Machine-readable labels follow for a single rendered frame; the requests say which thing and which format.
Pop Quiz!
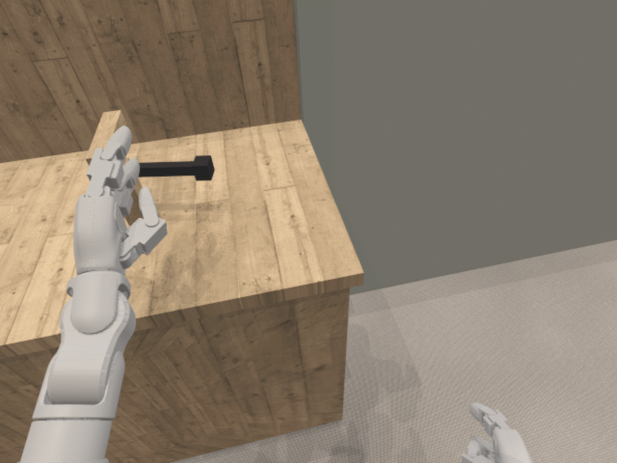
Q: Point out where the tap lever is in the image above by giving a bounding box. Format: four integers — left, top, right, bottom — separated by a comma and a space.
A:
138, 155, 215, 180

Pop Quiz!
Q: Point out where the right robot hand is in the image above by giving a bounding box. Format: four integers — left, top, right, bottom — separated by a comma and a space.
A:
462, 402, 533, 463

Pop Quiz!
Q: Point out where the robot left forearm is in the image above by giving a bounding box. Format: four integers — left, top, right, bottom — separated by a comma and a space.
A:
17, 270, 136, 463

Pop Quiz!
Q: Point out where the counter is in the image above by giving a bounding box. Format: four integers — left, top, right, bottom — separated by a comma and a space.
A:
0, 0, 364, 463

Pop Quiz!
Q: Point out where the left robot hand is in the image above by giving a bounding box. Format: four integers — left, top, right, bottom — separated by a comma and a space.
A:
73, 125, 168, 276

